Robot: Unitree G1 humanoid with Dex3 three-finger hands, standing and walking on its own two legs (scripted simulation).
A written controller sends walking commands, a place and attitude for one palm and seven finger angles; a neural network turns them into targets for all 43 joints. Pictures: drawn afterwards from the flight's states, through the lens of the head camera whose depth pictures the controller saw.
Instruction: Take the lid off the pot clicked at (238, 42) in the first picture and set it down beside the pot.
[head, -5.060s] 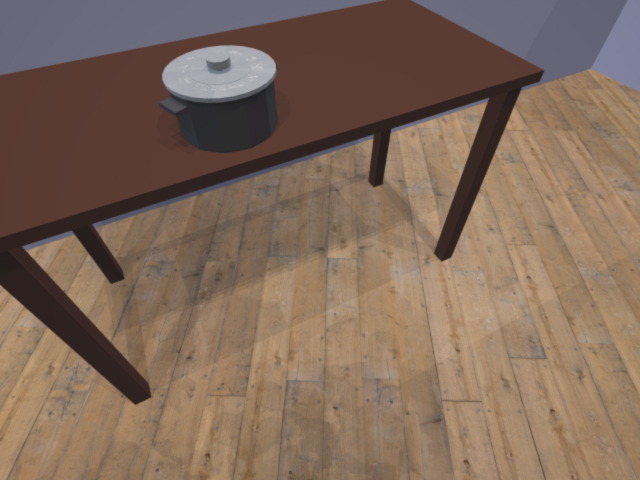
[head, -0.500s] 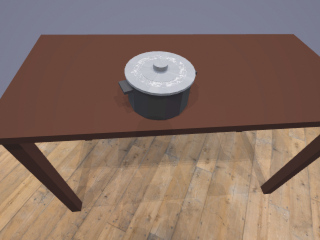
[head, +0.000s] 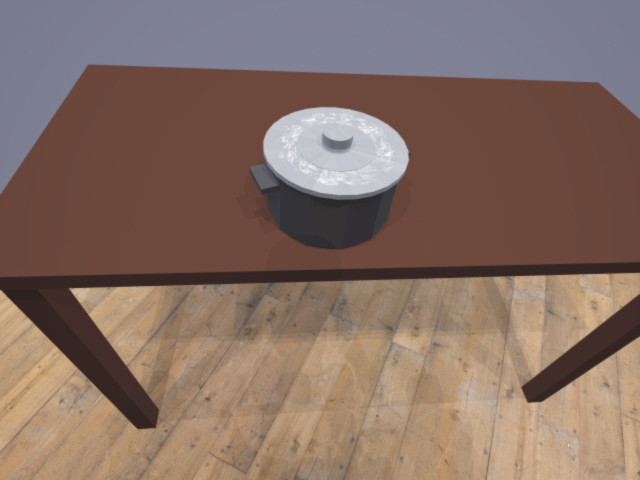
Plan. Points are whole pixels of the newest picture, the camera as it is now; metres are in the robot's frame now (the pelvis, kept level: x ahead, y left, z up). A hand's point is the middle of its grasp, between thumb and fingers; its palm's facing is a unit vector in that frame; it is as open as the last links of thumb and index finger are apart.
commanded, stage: look again from close up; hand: left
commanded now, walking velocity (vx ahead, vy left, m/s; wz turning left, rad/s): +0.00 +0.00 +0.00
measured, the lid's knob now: (337, 136) +0.53 +0.02 +0.16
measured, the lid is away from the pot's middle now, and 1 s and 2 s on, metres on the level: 0.00 0.00 0.00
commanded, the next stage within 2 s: shuffle to correct the standing spot in 0.30 s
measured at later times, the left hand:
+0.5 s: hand out of the picture -0.01 +0.18 -0.18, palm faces +0.02 -0.98 -0.18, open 7.4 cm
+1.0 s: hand out of the picture -0.01 +0.10 -0.18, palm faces +0.15 -0.98 -0.14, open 7.4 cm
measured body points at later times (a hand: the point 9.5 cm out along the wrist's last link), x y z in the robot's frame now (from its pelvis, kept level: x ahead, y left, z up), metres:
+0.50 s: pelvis +0.00 +0.00 +0.01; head +0.02 +0.03 +0.45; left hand -0.01 +0.23 -0.16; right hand +0.04 -0.23 -0.14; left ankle +0.03 +0.06 -0.73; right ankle -0.07 -0.13 -0.73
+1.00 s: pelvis +0.02 -0.06 +0.00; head +0.04 -0.02 +0.45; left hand -0.01 +0.16 -0.17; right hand +0.06 -0.30 -0.13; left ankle +0.01 +0.03 -0.70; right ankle -0.02 -0.15 -0.73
